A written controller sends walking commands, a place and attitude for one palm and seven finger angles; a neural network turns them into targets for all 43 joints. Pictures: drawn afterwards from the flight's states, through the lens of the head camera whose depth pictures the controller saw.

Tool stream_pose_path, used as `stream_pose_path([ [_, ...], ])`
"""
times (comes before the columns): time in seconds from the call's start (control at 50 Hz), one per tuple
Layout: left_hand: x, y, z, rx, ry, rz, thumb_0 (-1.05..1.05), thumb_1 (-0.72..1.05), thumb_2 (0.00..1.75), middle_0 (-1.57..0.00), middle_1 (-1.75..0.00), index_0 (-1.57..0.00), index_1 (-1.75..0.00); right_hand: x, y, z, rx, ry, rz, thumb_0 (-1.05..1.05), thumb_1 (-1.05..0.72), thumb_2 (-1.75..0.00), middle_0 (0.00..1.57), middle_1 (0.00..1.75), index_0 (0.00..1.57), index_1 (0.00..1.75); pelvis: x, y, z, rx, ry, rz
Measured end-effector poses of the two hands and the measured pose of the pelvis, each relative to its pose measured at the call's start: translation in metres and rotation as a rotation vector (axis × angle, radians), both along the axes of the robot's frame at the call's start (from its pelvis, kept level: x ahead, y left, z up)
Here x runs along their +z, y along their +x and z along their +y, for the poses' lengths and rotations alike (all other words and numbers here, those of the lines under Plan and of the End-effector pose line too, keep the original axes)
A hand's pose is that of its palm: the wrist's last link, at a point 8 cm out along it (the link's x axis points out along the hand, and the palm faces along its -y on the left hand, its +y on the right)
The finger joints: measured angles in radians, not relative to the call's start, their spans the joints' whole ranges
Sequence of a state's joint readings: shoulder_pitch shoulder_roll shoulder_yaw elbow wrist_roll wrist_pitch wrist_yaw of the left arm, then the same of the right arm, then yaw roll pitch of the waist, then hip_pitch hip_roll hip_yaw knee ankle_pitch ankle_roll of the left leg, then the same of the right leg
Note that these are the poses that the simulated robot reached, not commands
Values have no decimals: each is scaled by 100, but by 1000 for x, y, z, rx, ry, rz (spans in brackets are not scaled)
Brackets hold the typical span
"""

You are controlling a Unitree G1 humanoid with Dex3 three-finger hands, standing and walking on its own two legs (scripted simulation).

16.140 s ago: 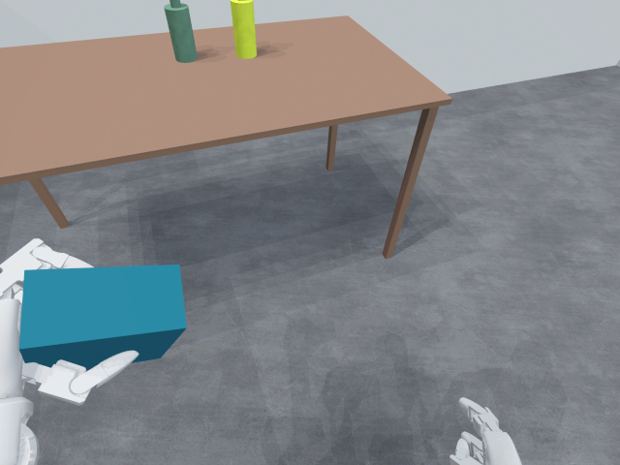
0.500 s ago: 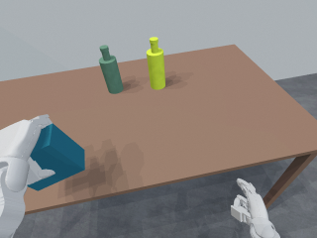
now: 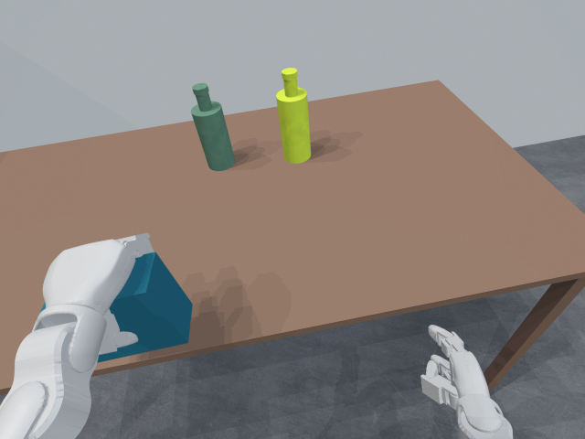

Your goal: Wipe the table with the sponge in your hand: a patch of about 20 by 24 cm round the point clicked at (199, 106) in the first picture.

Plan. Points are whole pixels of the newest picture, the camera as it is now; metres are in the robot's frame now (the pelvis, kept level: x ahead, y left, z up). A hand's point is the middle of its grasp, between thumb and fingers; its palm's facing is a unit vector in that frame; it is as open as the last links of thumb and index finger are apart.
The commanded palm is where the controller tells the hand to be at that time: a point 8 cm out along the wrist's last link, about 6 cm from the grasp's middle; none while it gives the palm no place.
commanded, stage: turn the palm down, sponge in hand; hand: left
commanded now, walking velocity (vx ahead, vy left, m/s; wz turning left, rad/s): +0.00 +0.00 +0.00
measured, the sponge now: (132, 317) +0.22 +0.27 +0.07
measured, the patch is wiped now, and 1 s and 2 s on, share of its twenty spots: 0.00 0.00 0.00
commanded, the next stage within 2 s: move the sponge above the wiping area in 0.26 s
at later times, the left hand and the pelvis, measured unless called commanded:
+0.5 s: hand (131, 280) +0.23 +0.24 +0.14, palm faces +0.06 -0.02 -1.00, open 10.2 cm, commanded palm +0.20 +0.26 +0.21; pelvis +0.01 -0.02 +0.00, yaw -1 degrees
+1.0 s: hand (111, 251) +0.26 +0.28 +0.15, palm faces +0.21 -0.03 -0.98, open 10.2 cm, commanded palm +0.22 +0.26 +0.19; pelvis +0.02 -0.01 +0.00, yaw -2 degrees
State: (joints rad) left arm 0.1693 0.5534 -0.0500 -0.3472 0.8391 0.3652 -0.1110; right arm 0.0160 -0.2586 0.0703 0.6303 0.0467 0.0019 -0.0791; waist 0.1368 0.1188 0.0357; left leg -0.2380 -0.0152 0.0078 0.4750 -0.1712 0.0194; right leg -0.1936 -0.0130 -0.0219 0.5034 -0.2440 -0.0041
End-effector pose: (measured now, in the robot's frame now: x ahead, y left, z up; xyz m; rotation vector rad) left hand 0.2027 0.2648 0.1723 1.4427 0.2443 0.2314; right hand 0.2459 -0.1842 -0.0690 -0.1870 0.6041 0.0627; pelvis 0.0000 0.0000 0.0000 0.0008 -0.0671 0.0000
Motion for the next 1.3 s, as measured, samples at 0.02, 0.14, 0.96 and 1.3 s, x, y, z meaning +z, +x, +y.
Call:
stream_pose_path([
  [0.02, 0, -1, -6, -33, 29, 8, 0, -50, 103, -74, -132, -72, -132, 0, 0, -1, 7, -7, -2, 2, -90, -90, 21, 30, 20, 30, 0, 0, -2, 0, 0, -3],
  [0.14, 35, 0, 1, -23, 130, -128, 0, -50, 103, -74, -132, -72, -132, 1, 2, -6, 22, -4, 4, 2, -90, -90, 21, 30, 21, 30, 1, 2, -13, -6, -5, -23],
  [0.96, 22, 28, -4, -71, 97, -163, 0, -50, 103, -74, -131, -73, -131, 2, 8, -16, -44, -9, 16, 2, -90, -90, 20, 30, 19, 30, 4, 19, -6, -21, -5, 6],
  [1.3, -20, 33, -17, -101, 83, 18, 0, -50, 103, -74, -130, -73, -131, 2, 6, -14, -32, -39, 12, 2, -90, -90, 20, 30, 20, 30, 3, 13, -4, -12, 0, 7],
])
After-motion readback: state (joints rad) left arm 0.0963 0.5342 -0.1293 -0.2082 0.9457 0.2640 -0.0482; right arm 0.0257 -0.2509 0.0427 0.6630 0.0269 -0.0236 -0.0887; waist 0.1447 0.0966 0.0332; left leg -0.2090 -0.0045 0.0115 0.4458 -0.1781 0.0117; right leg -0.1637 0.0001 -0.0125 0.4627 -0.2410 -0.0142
